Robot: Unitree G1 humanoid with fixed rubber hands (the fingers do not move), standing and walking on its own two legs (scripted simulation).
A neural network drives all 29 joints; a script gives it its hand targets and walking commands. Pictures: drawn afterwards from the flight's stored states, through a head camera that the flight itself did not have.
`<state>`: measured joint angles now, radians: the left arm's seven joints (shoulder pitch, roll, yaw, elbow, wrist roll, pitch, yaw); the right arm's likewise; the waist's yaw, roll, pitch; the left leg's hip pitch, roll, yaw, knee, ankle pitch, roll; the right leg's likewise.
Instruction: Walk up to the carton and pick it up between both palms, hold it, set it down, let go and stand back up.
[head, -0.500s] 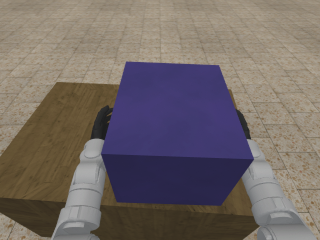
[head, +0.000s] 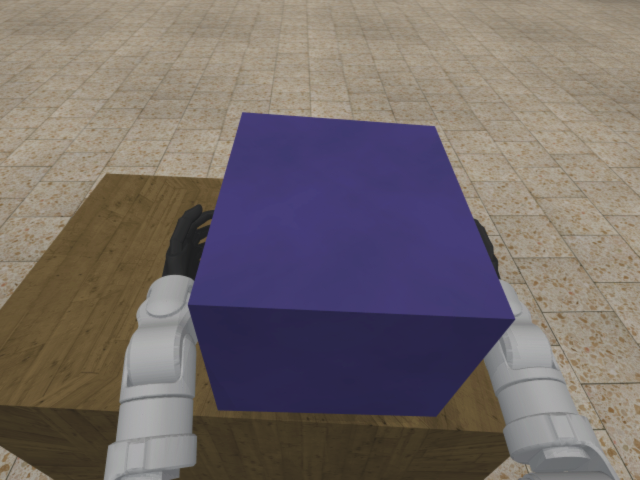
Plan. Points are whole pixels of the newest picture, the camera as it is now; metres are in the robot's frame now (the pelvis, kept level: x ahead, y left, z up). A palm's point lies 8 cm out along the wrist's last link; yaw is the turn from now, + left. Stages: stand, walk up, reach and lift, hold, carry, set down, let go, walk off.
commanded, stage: reach and lift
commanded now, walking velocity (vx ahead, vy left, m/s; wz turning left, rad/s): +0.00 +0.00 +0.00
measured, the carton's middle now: (334, 257) +0.38 -0.02 +0.11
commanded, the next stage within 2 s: hold in 0.76 s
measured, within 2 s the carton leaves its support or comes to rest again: neither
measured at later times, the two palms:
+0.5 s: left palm (181, 264) +0.35 +0.17 +0.14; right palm (478, 265) +0.35 -0.20 +0.12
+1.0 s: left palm (168, 261) +0.34 +0.18 +0.15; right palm (475, 257) +0.34 -0.19 +0.14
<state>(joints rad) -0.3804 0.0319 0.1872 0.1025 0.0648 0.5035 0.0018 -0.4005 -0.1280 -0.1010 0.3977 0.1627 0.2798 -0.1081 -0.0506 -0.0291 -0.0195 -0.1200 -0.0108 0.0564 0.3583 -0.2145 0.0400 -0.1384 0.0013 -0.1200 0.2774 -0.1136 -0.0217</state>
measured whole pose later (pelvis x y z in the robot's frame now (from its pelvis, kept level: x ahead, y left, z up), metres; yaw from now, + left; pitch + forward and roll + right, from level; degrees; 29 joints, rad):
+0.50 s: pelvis -0.01 -0.01 +0.00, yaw +0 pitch -2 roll -1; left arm -0.47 0.05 0.22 0.17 0.08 0.53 -0.01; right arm -0.51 -0.13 -0.12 0.50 0.15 0.28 -0.09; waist -0.04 -0.04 -0.02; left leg -0.13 -0.01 0.06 0.34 -0.19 0.04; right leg -0.15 0.00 -0.12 0.28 -0.10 -0.03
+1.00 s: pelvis -0.01 +0.00 +0.00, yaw +0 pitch -3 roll -1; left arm -0.46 0.05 0.23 0.07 0.09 0.61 -0.02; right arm -0.50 -0.14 -0.09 0.43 0.20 0.34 -0.12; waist -0.04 -0.04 -0.01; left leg -0.10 -0.01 0.05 0.35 -0.20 0.04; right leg -0.11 0.00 -0.12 0.27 -0.10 -0.03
